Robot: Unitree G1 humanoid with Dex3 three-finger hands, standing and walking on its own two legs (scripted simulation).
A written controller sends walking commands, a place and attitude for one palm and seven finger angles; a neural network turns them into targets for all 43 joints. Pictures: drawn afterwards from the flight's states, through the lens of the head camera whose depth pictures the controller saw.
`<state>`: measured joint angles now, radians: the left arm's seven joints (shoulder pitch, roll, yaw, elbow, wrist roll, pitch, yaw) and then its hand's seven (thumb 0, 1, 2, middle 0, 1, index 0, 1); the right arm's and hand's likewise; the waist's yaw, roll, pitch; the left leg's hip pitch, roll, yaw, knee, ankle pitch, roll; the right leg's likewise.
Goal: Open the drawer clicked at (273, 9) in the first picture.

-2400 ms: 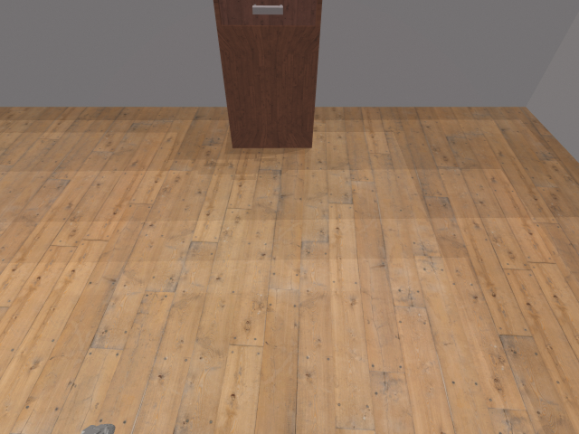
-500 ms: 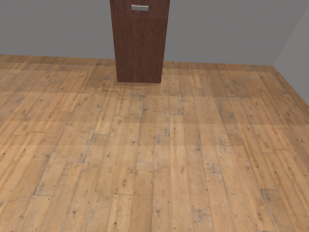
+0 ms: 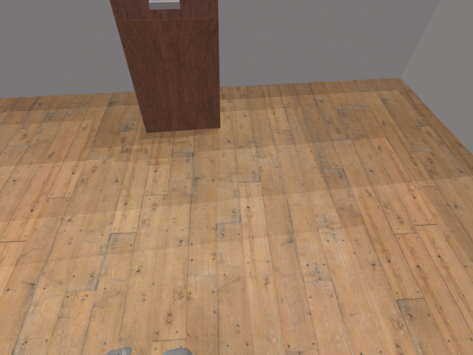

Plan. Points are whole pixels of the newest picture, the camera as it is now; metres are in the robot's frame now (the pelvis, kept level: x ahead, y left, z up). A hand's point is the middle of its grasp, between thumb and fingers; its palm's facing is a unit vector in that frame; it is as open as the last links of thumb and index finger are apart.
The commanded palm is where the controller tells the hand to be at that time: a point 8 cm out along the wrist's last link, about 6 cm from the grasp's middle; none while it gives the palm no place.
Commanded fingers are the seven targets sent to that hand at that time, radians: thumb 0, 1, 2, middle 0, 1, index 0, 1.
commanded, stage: walk to a spot facing it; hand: left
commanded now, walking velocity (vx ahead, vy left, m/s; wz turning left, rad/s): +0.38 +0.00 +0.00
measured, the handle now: (164, 2) +1.46 +0.32 +0.00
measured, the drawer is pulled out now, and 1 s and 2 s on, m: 0.00 0.00 0.00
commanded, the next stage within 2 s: turn to face it in 1.16 s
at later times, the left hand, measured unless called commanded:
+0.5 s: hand (125, 316) +0.22 +0.23 -0.16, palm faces +0.04 -0.99 -0.15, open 7.4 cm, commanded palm none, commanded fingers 0.00 0.90 0.90 -0.20 -0.30 -0.20 -0.30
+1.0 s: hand (176, 206) +0.49 +0.16 -0.15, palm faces +0.00 -0.98 -0.20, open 7.2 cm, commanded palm none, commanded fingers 0.00 0.90 0.90 -0.20 -0.30 -0.20 -0.30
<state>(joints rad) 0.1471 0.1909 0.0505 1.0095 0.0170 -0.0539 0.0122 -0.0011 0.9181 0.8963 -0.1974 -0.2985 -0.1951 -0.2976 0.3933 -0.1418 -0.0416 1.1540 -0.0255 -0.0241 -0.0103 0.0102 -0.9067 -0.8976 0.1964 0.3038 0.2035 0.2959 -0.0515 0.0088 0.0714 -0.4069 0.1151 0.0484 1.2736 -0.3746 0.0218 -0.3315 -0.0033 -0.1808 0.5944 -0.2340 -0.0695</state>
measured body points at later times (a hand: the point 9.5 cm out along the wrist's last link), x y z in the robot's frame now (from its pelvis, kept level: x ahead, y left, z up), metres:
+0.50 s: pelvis +0.22 +0.05 +0.02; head +0.23 +0.07 +0.47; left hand +0.22 +0.28 -0.14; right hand +0.21 -0.19 -0.12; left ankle +0.19 +0.14 -0.72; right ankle +0.24 -0.10 -0.64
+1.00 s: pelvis +0.45 -0.02 +0.02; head +0.45 -0.03 +0.47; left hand +0.49 +0.21 -0.13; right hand +0.47 -0.26 -0.14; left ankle +0.51 +0.12 -0.66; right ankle +0.43 -0.11 -0.72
